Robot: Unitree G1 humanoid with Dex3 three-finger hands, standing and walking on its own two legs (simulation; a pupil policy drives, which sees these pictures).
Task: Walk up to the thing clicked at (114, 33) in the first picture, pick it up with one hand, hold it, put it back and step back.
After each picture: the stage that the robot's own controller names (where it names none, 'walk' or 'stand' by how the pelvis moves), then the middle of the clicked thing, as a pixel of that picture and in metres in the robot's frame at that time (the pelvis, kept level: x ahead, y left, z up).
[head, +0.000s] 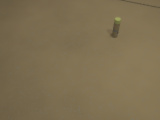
stand; (116, 28) +1.49 -0.38 -0.66
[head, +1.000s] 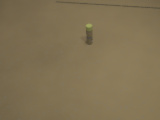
walk; (89, 34) +1.39 +0.03 -0.63
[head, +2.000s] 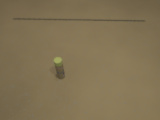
walk; (59, 68) +0.86 +0.26 -0.64
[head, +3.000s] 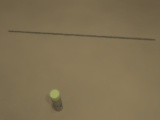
walk; (56, 101) +0.55 +0.22 -0.63
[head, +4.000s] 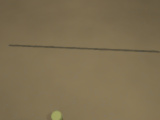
stand; out of the picture +0.43 +0.21 -0.65
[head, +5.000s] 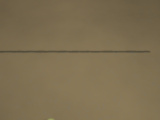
stand; out of the picture +0.39 +0.23 -0.65
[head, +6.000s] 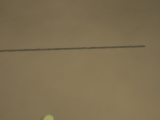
stand; out of the picture +0.40 +0.25 -0.65
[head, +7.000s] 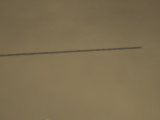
stand; out of the picture +0.38 +0.26 -0.65
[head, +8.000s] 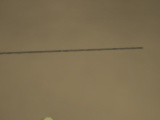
stand; out of the picture +0.40 +0.25 -0.66
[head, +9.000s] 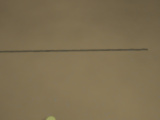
stand; out of the picture +0.40 +0.24 -0.66
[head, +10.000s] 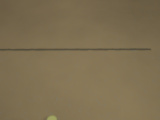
stand; out of the picture +0.40 +0.23 -0.66
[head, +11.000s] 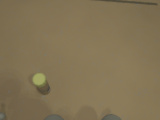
go down; (42, 85) +0.45 +0.22 -0.50
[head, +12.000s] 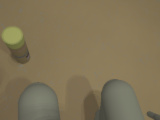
go down; (18, 48) +0.49 +0.26 -0.26
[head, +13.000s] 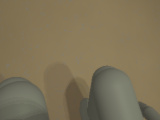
close in; out of the picture +0.47 +0.30 -0.18
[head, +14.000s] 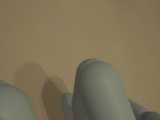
close; out of the picture +0.45 +0.32 -0.16
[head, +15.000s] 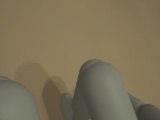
lift; out of the picture +0.41 +0.31 -0.16
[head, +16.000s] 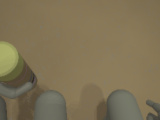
lift; (16, 73) +0.33 +0.21 +0.01
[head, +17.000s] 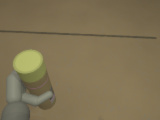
hold; (39, 84) +0.32 +0.16 +0.04
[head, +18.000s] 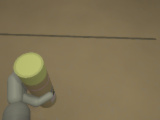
hold; (40, 85) +0.32 +0.16 +0.04
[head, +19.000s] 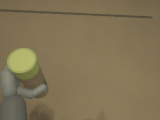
crouch; (32, 78) +0.35 +0.17 -0.01
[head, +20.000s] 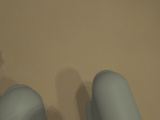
lower; out of the picture +0.49 +0.28 -0.05
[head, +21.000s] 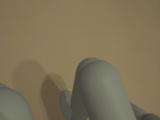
lower; out of the picture +0.44 +0.33 -0.16
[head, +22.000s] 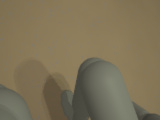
lower; out of the picture +0.43 +0.33 -0.16
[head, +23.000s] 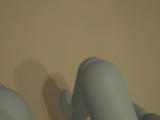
lower; out of the picture +0.43 +0.33 -0.16
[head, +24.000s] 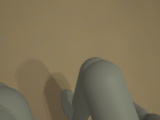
lower; out of the picture +0.43 +0.33 -0.16
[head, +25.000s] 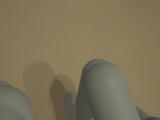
open; out of the picture +0.44 +0.31 -0.16
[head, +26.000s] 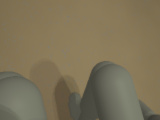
stand; out of the picture +0.43 +0.30 -0.17
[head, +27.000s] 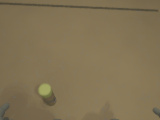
stand; (48, 95) +0.43 +0.21 -0.50
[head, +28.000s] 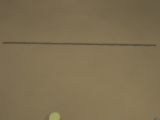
stand; out of the picture +0.41 +0.20 -0.60
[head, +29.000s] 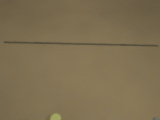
stand; out of the picture +0.40 +0.20 -0.60
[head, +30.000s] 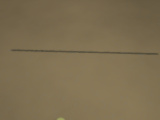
stand; out of the picture +0.41 +0.19 -0.65
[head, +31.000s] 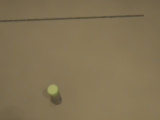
walk; (55, 95) +0.49 +0.22 -0.63
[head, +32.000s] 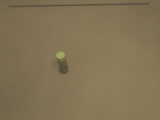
walk; (62, 63) +0.79 +0.21 -0.63
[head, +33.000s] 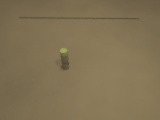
stand; (64, 59) +1.05 +0.22 -0.64
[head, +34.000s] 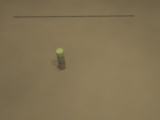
stand; (61, 59) +1.03 +0.23 -0.66
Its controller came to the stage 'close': yes
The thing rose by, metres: 0.68
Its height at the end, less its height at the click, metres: +0.00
